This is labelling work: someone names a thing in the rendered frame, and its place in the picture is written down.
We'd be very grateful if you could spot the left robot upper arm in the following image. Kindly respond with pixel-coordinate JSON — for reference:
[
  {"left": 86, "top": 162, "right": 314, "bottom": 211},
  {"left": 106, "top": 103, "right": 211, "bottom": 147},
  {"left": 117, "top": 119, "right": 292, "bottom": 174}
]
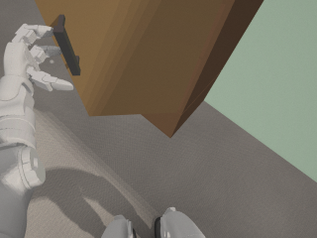
[{"left": 0, "top": 145, "right": 46, "bottom": 238}]

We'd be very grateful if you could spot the cupboard door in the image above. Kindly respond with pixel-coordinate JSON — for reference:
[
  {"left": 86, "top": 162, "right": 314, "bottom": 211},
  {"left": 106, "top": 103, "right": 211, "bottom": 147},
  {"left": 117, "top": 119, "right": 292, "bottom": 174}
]
[{"left": 35, "top": 0, "right": 223, "bottom": 117}]

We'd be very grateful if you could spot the robot left hand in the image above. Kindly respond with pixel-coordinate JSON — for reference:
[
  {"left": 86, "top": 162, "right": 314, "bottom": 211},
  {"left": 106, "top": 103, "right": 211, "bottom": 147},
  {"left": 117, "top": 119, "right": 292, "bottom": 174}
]
[{"left": 3, "top": 23, "right": 73, "bottom": 91}]

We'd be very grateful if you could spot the robot left forearm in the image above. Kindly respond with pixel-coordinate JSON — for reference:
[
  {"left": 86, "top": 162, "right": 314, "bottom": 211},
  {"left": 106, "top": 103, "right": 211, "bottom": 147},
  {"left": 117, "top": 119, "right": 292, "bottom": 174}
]
[{"left": 0, "top": 75, "right": 37, "bottom": 151}]

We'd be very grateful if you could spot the handle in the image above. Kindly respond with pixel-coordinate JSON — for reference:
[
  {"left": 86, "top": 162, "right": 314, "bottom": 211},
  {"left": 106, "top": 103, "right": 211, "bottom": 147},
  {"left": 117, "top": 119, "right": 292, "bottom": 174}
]
[{"left": 53, "top": 14, "right": 81, "bottom": 76}]

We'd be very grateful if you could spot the right robot shin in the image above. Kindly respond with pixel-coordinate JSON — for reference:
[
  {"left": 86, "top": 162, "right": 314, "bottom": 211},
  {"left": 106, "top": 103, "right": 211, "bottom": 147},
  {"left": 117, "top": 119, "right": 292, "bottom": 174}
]
[{"left": 160, "top": 207, "right": 176, "bottom": 238}]

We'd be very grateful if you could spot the right robot thigh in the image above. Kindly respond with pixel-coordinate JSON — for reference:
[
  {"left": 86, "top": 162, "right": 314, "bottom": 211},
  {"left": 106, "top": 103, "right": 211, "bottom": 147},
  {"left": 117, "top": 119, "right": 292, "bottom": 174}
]
[{"left": 160, "top": 211, "right": 205, "bottom": 238}]

